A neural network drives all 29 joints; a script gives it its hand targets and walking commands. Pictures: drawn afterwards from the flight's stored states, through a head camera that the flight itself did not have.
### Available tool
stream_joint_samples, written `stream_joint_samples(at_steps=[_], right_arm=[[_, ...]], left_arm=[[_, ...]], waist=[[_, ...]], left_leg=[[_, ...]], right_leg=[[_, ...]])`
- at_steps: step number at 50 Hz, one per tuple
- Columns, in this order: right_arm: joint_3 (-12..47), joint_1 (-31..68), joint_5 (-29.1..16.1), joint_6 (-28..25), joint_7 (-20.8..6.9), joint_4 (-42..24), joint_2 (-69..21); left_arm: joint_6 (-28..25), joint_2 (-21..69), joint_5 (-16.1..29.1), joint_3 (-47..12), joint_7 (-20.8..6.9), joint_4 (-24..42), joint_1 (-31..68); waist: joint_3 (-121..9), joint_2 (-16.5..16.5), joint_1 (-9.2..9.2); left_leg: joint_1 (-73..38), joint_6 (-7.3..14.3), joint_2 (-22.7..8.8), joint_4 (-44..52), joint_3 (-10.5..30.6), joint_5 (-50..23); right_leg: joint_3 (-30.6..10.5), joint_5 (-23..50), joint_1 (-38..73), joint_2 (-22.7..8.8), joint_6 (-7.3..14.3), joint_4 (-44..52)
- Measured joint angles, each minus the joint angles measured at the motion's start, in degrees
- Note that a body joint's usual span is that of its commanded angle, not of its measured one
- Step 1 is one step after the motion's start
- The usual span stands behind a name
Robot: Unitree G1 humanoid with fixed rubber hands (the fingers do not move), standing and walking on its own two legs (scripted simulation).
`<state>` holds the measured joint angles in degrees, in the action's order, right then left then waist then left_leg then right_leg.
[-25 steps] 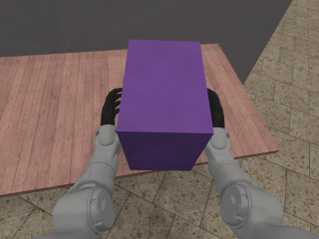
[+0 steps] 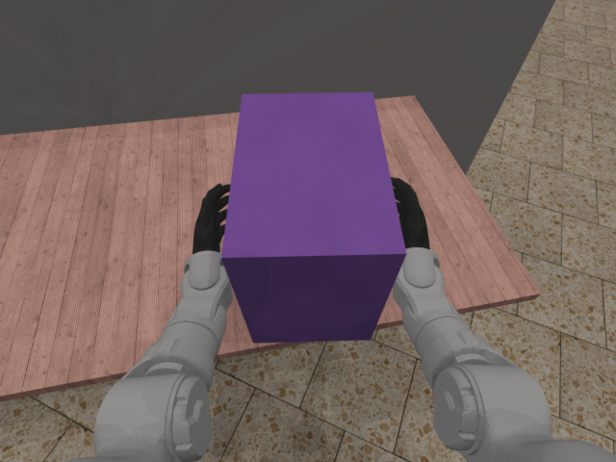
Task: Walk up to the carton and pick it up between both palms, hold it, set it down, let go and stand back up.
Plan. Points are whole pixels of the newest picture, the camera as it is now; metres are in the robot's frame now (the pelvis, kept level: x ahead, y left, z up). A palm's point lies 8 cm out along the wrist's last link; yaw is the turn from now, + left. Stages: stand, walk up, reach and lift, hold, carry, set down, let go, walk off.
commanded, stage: reach and lift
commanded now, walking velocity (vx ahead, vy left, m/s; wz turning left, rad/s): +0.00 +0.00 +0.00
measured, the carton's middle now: (309, 224) +0.44 +0.00 +0.02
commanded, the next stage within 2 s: hold in 1.96 s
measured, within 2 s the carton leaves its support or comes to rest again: neither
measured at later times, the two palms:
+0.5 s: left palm (179, 179) +0.39 +0.15 +0.17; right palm (432, 168) +0.40 -0.13 +0.19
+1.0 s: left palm (157, 179) +0.37 +0.16 +0.20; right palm (433, 176) +0.37 -0.12 +0.20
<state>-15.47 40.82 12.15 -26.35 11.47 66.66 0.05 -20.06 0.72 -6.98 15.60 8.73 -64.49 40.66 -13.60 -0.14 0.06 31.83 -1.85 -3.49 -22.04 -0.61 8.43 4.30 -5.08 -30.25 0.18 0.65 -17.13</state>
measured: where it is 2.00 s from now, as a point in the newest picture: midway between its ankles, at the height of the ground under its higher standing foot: outside the picture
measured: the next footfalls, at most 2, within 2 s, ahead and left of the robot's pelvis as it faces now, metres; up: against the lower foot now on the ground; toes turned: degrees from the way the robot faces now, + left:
none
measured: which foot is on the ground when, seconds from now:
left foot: down 0.00-1.00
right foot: down 0.00-1.00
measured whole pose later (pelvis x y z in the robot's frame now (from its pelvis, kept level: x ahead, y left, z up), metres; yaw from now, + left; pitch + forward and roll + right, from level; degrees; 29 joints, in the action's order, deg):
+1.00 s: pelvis -0.01 +0.02 +0.00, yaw +2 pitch -6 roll -2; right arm -5.9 45.8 -9.6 13.1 11.1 42.7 1.9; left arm 33.9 2.4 -15.7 16.1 4.7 -21.2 41.8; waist 0.0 4.0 5.6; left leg 5.4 -0.4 -1.4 -23.5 1.4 11.8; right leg 4.3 -8.0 -2.4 -1.2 -1.2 -16.9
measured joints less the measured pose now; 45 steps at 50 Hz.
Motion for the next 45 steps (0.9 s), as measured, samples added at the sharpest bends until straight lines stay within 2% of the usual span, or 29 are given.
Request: stream_joint_samples(at_steps=[7, 13, 20, 25, 33, 38, 45], right_arm=[[7.09, -1.19, -6.36, 5.74, 0.11, -5.06, 0.86], [11.21, -0.54, -12.53, 13.27, 0.37, -11.03, 2.05], [11.45, 4.05, -17.63, 25.12, 0.56, -14.73, 3.09], [10.66, 6.51, -18.94, 30.43, 0.78, -16.08, 2.78], [7.93, 7.67, -18.01, 33.29, 0.25, -15.31, 0.91], [8.83, 5.51, -19.69, 34.3, 0.02, -17.22, 0.56], [9.66, 3.77, -21.2, 36.77, -0.25, -22.53, 1.03]], left_arm=[[4.23, -0.78, 4.29, -4.24, 0.97, 4.66, -2.32], [11.86, -1.74, 6.21, -6.34, 1.31, 10.61, -1.64], [26.38, -1.72, 2.25, -2.95, -0.29, 17.49, 2.56], [34.19, -0.78, -1.97, 0.87, -2.02, 23.21, 3.68], [42.91, 0.63, -8.48, 4.31, -5.52, 30.82, 3.35], [47.67, 1.23, -9.6, 2.84, -5.7, 36.47, 1.1], [51.56, 1.46, -8.56, 0.36, -4.42, 42.26, -0.23]], waist=[[-0.52, -1.18, 0.93], [-0.08, -1.5, 1.82], [4.37, 0.12, 2.62], [6.68, 1.87, 3.21], [11.03, 4.46, 4.27], [12.74, 5.16, 4.79], [13.55, 4.58, 5.53]], left_leg=[[-1.45, -0.01, 0.15, -1.85, 0.96, 1.27], [-4.31, 0.09, 0.53, -3.04, 1.77, 2.12], [-12.52, 0.3, 1.06, -1.66, 1.88, 2.07], [-18.58, 0.42, 1.3, 0.18, 1.73, 1.84], [-26.76, 0.73, 1.78, 1.32, 1.93, 2.27], [-28.17, 0.94, 1.9, 0.16, 2.21, 3.0], [-26.93, 1.28, 2.04, -1.66, 2.41, 3.57]], right_leg=[[0.64, -1.42, 1.91, -0.1, -0.09, -1.58], [1.05, -2.65, 4.93, -0.38, -0.26, -3.04], [0.77, -3.12, 12.76, -0.73, -0.51, -2.52], [0.42, -2.88, 18.69, -0.84, -0.76, -0.82], [0.42, -3.0, 27.36, -1.17, -1.22, 1.09], [0.59, -3.08, 29.51, -1.21, -1.49, 1.29], [0.56, -2.99, 28.87, -1.28, -1.79, 0.69]])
